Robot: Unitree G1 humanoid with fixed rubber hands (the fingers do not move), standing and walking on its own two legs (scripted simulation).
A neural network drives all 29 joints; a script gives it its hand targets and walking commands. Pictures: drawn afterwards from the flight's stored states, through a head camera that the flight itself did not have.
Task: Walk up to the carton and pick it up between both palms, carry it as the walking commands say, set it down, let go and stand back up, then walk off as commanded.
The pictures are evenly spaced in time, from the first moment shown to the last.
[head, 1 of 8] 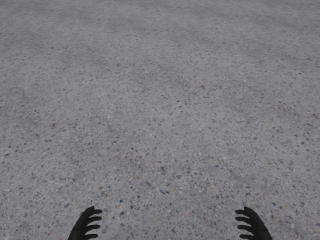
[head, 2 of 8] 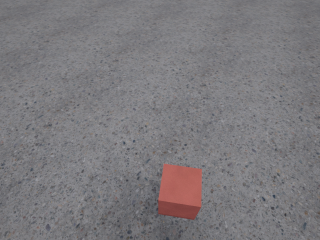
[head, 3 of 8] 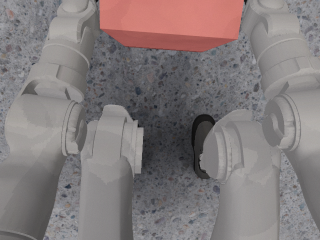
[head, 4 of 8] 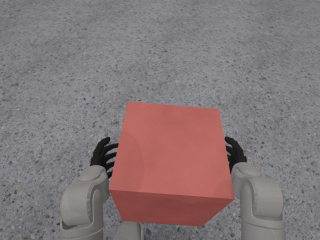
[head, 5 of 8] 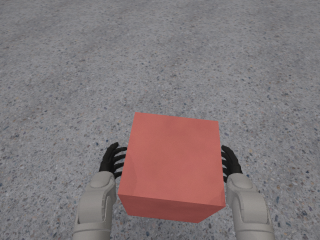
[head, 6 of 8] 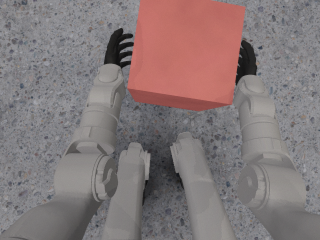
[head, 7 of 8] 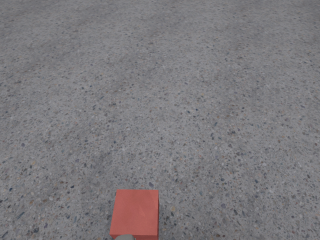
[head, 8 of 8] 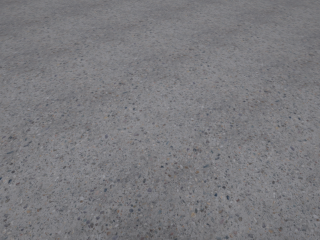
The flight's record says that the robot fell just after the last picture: no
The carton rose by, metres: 0.68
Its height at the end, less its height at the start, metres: +0.00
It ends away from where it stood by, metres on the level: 9.06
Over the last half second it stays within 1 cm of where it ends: yes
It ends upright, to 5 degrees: yes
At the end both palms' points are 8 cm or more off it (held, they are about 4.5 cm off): yes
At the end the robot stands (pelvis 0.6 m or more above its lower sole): yes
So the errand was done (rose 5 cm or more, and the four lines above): yes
